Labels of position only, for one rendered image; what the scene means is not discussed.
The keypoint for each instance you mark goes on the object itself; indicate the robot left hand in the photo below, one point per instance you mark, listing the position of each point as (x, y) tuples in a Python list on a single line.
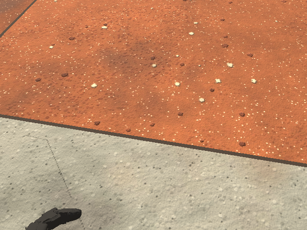
[(55, 217)]

